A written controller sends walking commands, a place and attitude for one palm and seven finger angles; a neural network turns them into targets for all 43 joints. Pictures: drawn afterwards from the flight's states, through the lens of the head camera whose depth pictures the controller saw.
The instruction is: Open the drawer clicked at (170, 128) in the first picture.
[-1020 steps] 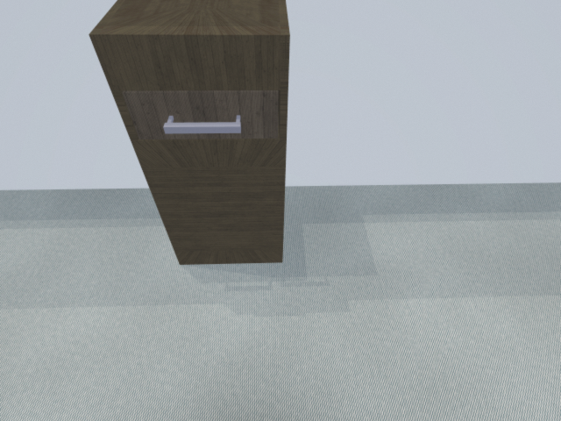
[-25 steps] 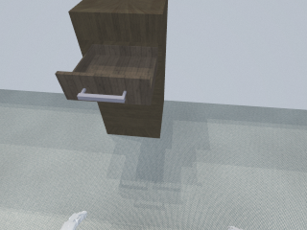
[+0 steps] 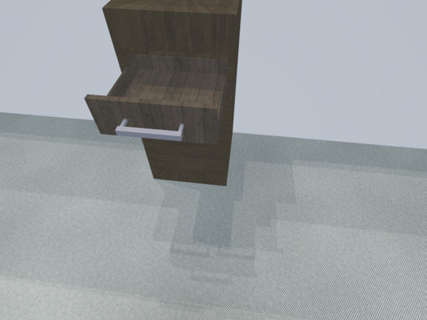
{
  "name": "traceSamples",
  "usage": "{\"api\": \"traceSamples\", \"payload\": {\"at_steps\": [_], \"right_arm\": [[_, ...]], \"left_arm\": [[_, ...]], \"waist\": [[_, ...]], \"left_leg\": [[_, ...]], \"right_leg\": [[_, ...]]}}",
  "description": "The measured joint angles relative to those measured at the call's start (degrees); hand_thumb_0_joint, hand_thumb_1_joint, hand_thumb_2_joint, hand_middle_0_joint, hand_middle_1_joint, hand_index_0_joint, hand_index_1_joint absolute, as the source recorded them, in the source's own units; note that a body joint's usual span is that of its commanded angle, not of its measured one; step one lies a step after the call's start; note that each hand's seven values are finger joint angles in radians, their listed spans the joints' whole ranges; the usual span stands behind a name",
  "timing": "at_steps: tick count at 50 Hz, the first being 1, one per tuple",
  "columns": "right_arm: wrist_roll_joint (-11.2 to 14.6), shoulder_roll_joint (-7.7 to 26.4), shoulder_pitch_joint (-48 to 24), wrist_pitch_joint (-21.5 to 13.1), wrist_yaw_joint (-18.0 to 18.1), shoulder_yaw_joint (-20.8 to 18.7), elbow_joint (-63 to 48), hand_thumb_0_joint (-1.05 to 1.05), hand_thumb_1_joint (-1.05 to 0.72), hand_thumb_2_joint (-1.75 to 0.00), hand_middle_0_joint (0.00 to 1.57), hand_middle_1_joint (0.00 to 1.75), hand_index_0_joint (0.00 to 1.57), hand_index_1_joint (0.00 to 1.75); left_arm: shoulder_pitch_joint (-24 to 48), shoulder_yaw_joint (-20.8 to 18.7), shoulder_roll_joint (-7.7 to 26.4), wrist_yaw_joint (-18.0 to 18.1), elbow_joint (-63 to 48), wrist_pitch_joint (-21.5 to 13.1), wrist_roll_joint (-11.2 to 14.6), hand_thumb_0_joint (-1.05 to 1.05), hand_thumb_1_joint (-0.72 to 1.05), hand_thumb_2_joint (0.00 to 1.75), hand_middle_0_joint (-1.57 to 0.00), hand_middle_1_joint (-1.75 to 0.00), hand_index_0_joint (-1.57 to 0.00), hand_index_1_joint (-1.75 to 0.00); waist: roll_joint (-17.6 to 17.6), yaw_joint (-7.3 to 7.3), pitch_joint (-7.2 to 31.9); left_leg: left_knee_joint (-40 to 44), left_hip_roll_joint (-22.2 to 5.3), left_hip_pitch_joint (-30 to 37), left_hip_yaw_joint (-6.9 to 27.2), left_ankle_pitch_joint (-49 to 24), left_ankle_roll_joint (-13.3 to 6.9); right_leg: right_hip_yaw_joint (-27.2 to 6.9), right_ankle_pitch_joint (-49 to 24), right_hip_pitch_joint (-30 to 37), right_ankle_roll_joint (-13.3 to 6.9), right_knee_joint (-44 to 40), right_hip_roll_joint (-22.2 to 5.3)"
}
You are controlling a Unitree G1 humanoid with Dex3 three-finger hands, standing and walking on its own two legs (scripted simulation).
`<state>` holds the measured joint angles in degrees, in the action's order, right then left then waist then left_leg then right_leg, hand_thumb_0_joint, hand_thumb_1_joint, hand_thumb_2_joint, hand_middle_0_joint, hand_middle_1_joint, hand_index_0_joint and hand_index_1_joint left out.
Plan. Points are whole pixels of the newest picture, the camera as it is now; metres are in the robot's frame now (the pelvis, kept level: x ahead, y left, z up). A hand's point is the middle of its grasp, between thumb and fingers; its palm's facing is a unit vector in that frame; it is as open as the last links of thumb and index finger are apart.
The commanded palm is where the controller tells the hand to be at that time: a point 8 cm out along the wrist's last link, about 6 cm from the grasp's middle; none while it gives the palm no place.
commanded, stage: let the arm hang, fingers relaxed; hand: left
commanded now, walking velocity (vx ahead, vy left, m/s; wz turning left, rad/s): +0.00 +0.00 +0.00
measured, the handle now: (150, 129) +0.62 +0.23 -0.05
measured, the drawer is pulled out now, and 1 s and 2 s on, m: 0.30 0.30 0.30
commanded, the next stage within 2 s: look to check the result in 0.38 s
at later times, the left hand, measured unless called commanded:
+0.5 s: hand out of the picture +0.01 +0.17 -0.17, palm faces +0.03 -0.98 -0.20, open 7.4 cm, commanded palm none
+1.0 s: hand out of the picture +0.03 +0.17 -0.17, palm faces +0.03 -0.98 -0.20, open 7.4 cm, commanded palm none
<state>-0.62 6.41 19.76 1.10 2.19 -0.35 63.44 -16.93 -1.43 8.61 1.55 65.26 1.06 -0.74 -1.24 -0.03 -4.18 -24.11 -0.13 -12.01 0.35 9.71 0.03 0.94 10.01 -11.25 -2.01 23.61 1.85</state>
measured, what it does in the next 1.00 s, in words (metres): stands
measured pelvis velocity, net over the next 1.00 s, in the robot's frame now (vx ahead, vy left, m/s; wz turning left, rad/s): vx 0.03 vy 0.00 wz -0.01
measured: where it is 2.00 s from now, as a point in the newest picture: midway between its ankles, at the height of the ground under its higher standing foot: outside the picture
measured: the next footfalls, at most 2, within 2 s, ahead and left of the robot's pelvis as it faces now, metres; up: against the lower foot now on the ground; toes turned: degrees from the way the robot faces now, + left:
none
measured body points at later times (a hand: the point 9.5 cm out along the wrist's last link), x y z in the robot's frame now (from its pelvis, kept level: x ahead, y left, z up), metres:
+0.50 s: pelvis +0.01 +0.00 +0.00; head +0.03 +0.00 +0.45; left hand +0.00 +0.23 -0.16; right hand -0.01 -0.21 -0.16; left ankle +0.04 +0.12 -0.74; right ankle +0.03 -0.10 -0.74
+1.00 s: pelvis +0.03 +0.00 +0.00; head +0.05 -0.01 +0.45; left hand +0.03 +0.22 -0.16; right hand +0.01 -0.21 -0.16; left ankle +0.04 +0.12 -0.74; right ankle +0.03 -0.10 -0.74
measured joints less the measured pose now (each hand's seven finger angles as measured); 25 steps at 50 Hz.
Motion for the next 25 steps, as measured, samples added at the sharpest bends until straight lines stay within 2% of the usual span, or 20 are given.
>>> {"api": "traceSamples", "payload": {"at_steps": [7, 25], "right_arm": [[-0.2, -1.0, -1.5, -0.4, 0.0, -0.2, -0.6, 0.00, -0.91, -0.90, 0.20, 0.30, 0.20, 0.30], [0.0, 0.4, -1.9, -0.6, 0.2, -0.7, -0.1, 0.00, -0.91, -0.90, 0.19, 0.30, 0.20, 0.30]], "left_arm": [[1.7, 0.1, -1.7, 0.1, -0.8, -0.4, -0.3, 0.00, 0.90, 0.90, -0.20, -0.30, -0.20, -0.30], [1.6, -0.3, -1.0, 0.2, -0.2, -0.6, -0.2, 0.00, 0.91, 0.90, -0.20, -0.30, -0.20, -0.30]], "waist": [[0.3, -0.20, 1.1], [0.4, -0.26, 0.1]], "left_leg": [[-0.4, 0.2, -0.3, -0.6, 0.3, -0.3], [0.5, 0.3, 0.6, -0.8, 0.6, -0.3]], "right_leg": [[-0.6, 0.3, -0.6, 0.3, 0.8, -0.2], [-0.8, 0.9, 0.0, 0.3, 0.5, -0.3]]}}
